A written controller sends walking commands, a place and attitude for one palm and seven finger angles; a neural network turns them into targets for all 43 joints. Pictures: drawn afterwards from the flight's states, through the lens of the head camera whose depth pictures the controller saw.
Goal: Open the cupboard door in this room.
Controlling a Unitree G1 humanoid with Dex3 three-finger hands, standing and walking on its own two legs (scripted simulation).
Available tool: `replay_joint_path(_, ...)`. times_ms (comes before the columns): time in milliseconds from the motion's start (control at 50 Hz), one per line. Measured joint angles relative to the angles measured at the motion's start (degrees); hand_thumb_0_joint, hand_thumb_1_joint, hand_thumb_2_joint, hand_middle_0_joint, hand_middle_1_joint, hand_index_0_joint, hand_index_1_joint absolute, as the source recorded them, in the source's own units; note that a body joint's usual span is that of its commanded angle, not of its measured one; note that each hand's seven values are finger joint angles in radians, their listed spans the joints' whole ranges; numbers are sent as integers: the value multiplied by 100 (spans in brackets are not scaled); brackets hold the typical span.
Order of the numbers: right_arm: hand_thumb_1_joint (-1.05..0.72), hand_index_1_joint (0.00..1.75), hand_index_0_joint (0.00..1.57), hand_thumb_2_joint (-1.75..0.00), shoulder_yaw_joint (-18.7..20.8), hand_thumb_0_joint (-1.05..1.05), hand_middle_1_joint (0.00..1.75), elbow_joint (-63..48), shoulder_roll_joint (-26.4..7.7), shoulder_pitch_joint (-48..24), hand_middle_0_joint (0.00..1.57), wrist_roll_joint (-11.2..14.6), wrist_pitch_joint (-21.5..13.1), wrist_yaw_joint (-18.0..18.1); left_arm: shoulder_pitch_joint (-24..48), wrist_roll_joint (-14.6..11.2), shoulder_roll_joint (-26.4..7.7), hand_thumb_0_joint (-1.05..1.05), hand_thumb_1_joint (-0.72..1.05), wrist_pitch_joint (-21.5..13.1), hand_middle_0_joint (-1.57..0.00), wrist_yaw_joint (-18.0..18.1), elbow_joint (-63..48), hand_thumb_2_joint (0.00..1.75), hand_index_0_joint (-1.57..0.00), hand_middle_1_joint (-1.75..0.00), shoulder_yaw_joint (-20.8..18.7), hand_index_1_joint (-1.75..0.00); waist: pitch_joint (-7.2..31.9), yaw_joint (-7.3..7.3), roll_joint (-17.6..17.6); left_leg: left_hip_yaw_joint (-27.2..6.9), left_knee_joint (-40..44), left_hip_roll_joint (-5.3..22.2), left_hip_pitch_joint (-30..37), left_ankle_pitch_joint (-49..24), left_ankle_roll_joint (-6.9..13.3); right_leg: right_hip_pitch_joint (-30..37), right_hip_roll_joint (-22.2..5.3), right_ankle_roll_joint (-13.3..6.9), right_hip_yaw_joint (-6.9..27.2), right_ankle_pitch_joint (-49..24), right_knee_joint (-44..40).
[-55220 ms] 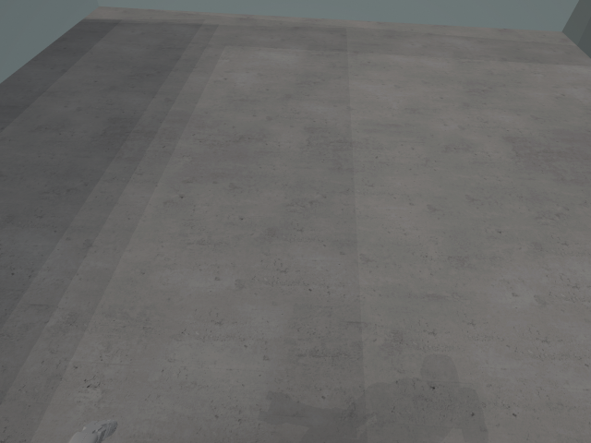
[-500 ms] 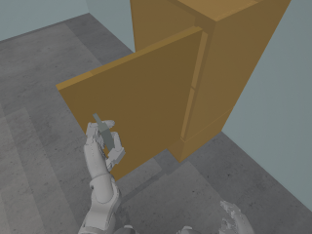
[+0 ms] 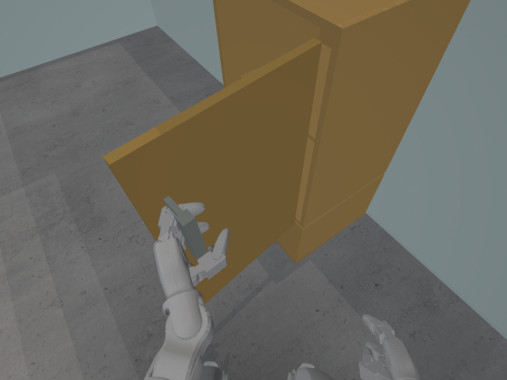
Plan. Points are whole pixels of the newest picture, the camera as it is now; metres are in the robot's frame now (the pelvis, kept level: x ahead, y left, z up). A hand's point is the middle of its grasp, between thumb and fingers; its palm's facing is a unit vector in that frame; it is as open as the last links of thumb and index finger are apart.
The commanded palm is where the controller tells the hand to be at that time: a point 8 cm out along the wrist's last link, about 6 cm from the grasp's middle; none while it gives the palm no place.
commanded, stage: open thumb and fingers to let go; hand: left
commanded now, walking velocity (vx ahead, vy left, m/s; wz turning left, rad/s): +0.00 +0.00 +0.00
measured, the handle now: (185, 229) +0.34 +0.13 +0.04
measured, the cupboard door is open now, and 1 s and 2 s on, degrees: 98 100 99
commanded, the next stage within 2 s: slide the hand sideways off the handle in 0.52 s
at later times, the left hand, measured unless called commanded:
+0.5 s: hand (209, 247) +0.31 +0.08 +0.04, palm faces +0.34 -0.94 -0.02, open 14.6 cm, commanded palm +0.26 +0.13 +0.04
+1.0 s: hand (202, 277) +0.26 +0.09 +0.05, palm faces -0.10 -0.99 +0.02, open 16.2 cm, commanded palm +0.24 +0.15 +0.04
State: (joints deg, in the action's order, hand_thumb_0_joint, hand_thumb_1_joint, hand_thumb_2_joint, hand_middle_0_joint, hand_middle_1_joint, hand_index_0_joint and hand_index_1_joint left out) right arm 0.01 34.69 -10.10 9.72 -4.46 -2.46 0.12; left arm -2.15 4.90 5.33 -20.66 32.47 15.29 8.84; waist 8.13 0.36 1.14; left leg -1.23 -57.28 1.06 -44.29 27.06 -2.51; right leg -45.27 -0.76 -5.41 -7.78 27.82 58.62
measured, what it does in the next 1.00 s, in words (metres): stands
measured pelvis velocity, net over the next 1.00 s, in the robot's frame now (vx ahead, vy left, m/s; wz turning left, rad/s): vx -0.01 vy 0.04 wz -0.03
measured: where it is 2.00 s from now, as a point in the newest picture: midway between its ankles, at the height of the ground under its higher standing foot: outside the picture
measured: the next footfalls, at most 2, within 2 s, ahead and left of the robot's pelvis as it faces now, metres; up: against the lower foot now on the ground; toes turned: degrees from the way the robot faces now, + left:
none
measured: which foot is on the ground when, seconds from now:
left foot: down 0.00-1.00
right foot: down 0.00-1.00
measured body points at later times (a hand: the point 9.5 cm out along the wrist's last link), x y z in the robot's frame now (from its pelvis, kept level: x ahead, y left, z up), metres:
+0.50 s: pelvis -0.01 +0.02 +0.00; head +0.05 +0.01 +0.45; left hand +0.29 +0.13 +0.04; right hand +0.15 -0.20 -0.11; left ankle +0.01 +0.15 -0.67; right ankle +0.01 -0.06 -0.67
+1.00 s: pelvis -0.01 +0.04 -0.01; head +0.04 +0.03 +0.44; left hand +0.26 +0.14 +0.05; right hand +0.15 -0.19 -0.10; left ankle +0.01 +0.15 -0.67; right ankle +0.01 -0.06 -0.67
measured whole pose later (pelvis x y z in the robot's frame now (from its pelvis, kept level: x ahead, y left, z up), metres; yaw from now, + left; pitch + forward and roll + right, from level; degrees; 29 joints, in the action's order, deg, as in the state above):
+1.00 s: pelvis -0.01 +0.04 -0.01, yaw -2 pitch +13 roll +0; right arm -0.9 27.9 -12.6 13.9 -0.9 -3.7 -0.8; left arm -7.4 -0.9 -1.3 -21.5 6.8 7.5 12.8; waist 7.0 0.3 1.5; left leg 1.4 -61.3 0.1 -46.0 28.2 0.9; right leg -46.8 -1.8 -2.2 -5.0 26.9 60.8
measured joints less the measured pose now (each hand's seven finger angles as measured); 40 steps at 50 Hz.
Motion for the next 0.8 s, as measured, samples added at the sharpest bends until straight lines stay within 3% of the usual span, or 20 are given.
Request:
replay_joint_path(180, -91, 30, 20, -90, 30, 1, 30, 2, -23, 104, 20, -2, 8, -41, 119, 61, 64, 0, -17, -18, -33, 76, 121, 44, -34, -124, 34, -123, 12, 18, 8, 37, -59, -2, -54, -3, 36, -48, -3, 37, 38, -46, 16)
replay_joint_path(280, -91, 30, 20, -90, 35, 1, 30, 19, -31, 152, 20, -12, 14, -38, 216, 152, 94, 0, -37, -31, -30, 196, 206, 35, -30, -115, 77, -115, 1, 33, -1, 65, -124, -3, -91, 18, 75, -80, -5, 70, 67, -56, 49)
replay_joint_path(420, -91, 30, 20, -90, 15, 1, 30, 49, -6, 163, 20, -25, 27, -26, 369, 158, 90, -1, -47, 8, -29, 247, 311, 31, -29, -90, 101, -90, -12, 36, -8, 92, -153, -6, -118, 14, 124, -94, -7, 115, 95, -100, 31)
replay_joint_path(640, -91, 30, 20, -90, -18, 1, 30, -16, 20, 115, 20, -33, -13, -91, 324, 194, 125, -1, -50, 113, -41, 192, 264, 30, -39, -62, 266, -66, 8, -5, 29, 129, -217, -23, -145, 27, 199, -99, -24, 185, 133, -138, 32)
replay_joint_path(680, -91, 30, 20, -90, -58, 1, 30, -59, 9, 112, 20, 2, -21, -99, 222, 230, -13, -1, -50, 58, -40, -202, 156, 30, -36, -58, 289, -62, -18, 6, 11, 136, -242, -45, -156, 31, 218, -113, -47, 197, 140, -128, 70)
replay_joint_path(720, -91, 30, 20, -90, -84, 1, 30, -152, -24, 159, 20, 66, -30, -79, 123, 166, -358, -1, -50, -93, -37, -1023, 42, 30, -31, -52, 311, -56, -50, -1, 8, 129, -292, -65, -181, 40, 234, -132, -70, 205, 133, -110, 123)
replay_joint_path(760, -91, 30, 20, -90, -95, 1, 30, -239, -83, 209, 20, 167, -54, -45, 78, -54, -756, -1, -50, -192, -32, -1906, -64, 30, -26, -47, 372, -50, -94, -11, 46, 116, -350, -74, -186, 60, 248, -120, -80, 215, 121, -95, 161)
replay_joint_path(800, -91, 30, 20, -90, -103, 1, 30, -316, -154, 248, 20, 285, -90, -10, 44, -433, -978, -1, -50, -194, -28, -2545, -163, 30, -22, -43, 424, -44, -154, -16, 106, 117, -377, -72, -151, 76, 265, -71, -77, 234, 123, -98, 155)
